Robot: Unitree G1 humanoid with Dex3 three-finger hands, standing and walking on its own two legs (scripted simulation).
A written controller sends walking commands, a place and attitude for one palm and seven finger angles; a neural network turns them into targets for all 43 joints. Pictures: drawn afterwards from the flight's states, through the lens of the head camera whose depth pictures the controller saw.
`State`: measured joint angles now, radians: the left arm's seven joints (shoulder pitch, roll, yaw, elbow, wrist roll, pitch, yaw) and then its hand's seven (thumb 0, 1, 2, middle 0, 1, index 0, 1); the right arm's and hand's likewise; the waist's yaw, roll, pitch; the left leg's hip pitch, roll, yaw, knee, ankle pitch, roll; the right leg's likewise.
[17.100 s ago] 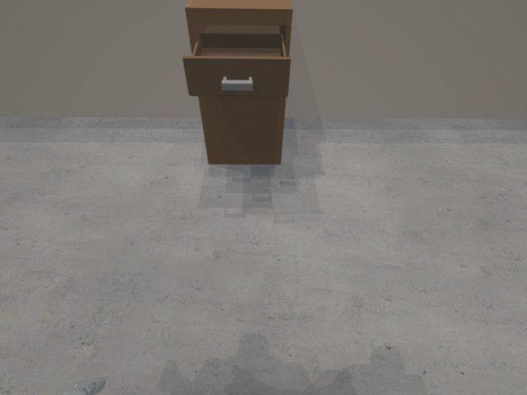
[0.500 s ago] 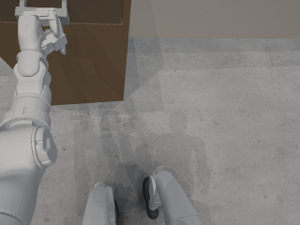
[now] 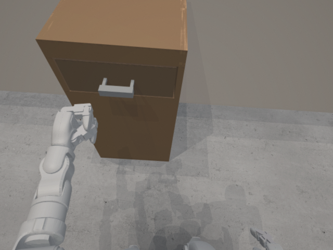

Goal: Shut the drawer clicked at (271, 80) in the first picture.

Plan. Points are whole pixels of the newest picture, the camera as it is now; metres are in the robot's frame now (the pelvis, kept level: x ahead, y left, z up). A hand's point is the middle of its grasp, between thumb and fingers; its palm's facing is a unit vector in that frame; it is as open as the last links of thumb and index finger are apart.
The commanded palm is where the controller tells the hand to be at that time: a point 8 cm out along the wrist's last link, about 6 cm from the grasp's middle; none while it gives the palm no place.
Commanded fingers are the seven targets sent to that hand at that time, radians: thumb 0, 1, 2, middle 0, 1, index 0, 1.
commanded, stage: draw the hand back to the body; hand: left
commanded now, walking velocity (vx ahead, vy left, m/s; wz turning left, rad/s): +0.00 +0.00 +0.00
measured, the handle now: (117, 86) +0.60 +0.16 -0.04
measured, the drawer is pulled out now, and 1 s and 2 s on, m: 0.00 0.00 0.00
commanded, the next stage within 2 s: step back with the hand held close in 0.96 s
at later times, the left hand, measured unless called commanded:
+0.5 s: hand (28, 165) +0.25 +0.23 +0.15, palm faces +0.26 -0.92 -0.30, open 3.3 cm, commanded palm +0.21 +0.27 +0.17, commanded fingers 0.00 0.90 0.90 -1.40 -1.60 -1.40 -1.60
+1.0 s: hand out of the picture +0.17 +0.24 +0.21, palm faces +0.43 -0.82 -0.39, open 3.3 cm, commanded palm +0.12 +0.28 +0.23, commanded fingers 0.00 0.90 0.90 -1.40 -1.60 -1.40 -1.60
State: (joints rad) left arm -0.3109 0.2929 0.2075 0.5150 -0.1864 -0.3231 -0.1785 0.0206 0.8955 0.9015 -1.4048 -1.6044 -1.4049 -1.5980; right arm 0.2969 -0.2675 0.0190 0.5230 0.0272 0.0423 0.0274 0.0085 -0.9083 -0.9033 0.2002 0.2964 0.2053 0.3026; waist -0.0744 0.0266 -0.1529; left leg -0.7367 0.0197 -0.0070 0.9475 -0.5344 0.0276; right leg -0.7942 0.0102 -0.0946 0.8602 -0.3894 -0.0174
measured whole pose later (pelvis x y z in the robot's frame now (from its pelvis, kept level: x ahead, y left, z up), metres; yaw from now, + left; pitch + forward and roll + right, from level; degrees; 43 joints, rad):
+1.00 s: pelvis -0.01 +0.00 +0.05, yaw +1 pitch -5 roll -1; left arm 0.51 0.32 0.29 -0.45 -0.05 -0.10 0.10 0.02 0.89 0.90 -1.41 -1.60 -1.41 -1.60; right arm 0.22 -0.23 0.03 0.61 -0.01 -0.11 -0.07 0.02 -0.91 -0.90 0.20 0.30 0.21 0.30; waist 0.07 0.07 0.01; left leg -0.05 0.00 0.01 0.46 -0.32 0.03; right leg -0.13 0.00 -0.07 0.42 -0.21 -0.01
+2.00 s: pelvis -0.09 +0.01 +0.04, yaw +2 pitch +1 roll -2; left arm 0.60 0.41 0.38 -0.58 0.02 -0.28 0.14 0.02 0.88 0.90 -1.41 -1.60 -1.41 -1.60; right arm 0.25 -0.22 -0.02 0.56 -0.02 -0.07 -0.09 0.01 -0.90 -0.90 0.20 0.30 0.21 0.30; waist -0.04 -0.01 0.02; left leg -0.38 -0.03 0.00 0.61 -0.26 0.06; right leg -0.41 0.02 -0.01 0.61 -0.17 0.02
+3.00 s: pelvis -0.25 -0.02 +0.05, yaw +0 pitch +0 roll +0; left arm 0.65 0.39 0.38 -0.53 -0.02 -0.23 0.14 0.02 0.89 0.90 -1.41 -1.60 -1.41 -1.60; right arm 0.27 -0.22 -0.01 0.64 0.00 -0.11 -0.09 0.02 -0.91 -0.90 0.20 0.30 0.21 0.30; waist -0.04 -0.04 -0.05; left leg -0.29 -0.01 0.03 0.52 -0.24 0.03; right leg -0.29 -0.02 0.01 0.54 -0.27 0.01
